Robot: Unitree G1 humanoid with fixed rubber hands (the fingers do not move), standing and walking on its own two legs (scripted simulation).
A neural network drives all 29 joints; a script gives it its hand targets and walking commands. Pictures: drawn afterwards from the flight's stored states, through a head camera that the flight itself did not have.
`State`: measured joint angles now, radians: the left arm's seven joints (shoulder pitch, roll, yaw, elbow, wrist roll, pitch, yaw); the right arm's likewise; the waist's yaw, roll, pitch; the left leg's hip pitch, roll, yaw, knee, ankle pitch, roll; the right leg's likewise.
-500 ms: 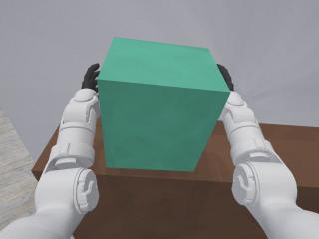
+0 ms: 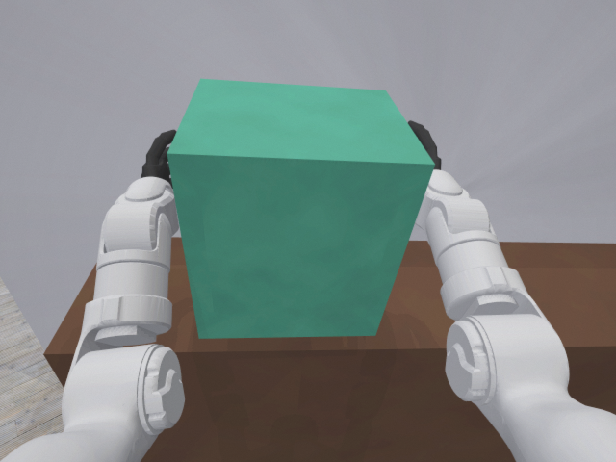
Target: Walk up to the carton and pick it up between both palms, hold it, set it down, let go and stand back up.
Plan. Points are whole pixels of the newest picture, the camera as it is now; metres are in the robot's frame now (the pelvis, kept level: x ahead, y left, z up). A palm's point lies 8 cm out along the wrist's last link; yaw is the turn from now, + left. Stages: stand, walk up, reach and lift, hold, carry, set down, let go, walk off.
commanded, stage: reach and lift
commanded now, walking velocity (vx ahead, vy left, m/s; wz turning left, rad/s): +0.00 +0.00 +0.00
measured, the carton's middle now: (292, 214) +0.39 +0.00 +0.19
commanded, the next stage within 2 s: hold in 1.04 s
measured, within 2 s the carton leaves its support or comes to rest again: neither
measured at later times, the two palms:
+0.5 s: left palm (164, 162) +0.41 +0.17 +0.25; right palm (422, 170) +0.40 -0.17 +0.25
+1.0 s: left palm (149, 164) +0.37 +0.17 +0.26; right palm (433, 159) +0.37 -0.17 +0.28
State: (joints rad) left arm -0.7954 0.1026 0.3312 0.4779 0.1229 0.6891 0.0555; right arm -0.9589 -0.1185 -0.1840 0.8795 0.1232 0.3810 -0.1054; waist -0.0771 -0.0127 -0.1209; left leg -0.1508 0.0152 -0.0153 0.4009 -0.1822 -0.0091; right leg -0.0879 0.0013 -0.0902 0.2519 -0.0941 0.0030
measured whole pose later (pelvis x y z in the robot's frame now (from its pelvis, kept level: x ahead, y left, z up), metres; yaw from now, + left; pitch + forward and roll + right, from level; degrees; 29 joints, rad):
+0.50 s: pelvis +0.01 +0.00 +0.00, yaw +0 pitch -3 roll -2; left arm -0.92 0.15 0.33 0.58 0.12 0.71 0.03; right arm -0.97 -0.13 -0.16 0.84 0.17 0.43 -0.16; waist -0.08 -0.01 -0.12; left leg -0.15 0.02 -0.02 0.40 -0.20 0.00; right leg -0.10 0.00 -0.09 0.27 -0.12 0.00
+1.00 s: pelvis +0.00 +0.00 +0.00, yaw +0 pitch -5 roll -2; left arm -0.85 0.13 0.32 0.36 0.12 0.85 0.04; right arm -0.97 -0.17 -0.10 0.71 0.26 0.55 -0.18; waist -0.08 -0.01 -0.12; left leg -0.14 0.02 -0.02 0.40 -0.18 0.00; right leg -0.08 0.01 -0.09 0.26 -0.10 -0.01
